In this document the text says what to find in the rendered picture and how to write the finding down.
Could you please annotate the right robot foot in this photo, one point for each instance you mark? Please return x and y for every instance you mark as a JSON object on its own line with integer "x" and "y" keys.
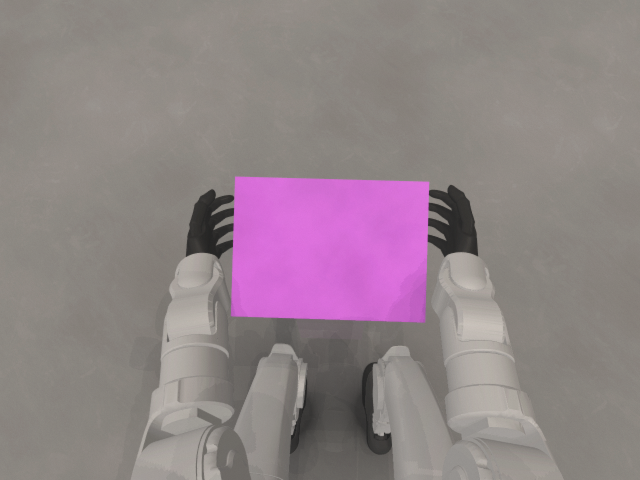
{"x": 378, "y": 443}

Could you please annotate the carton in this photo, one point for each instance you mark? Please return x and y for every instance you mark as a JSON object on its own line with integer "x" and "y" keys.
{"x": 330, "y": 249}

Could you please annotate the right robot thigh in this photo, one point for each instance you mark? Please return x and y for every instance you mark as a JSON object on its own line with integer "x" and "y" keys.
{"x": 421, "y": 437}

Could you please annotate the robot left upper arm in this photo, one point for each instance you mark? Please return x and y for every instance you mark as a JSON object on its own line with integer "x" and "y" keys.
{"x": 213, "y": 452}

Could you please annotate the left robot forearm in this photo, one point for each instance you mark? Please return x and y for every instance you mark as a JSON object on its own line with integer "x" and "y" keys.
{"x": 194, "y": 390}

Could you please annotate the robot right upper arm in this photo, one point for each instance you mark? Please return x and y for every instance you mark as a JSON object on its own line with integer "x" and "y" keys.
{"x": 475, "y": 458}

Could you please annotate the left robot hand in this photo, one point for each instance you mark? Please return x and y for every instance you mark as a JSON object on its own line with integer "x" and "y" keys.
{"x": 202, "y": 238}

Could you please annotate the right robot forearm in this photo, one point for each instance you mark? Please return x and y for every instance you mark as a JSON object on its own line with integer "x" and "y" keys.
{"x": 484, "y": 399}

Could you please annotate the right robot hand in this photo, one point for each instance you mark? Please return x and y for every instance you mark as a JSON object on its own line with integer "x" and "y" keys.
{"x": 460, "y": 234}

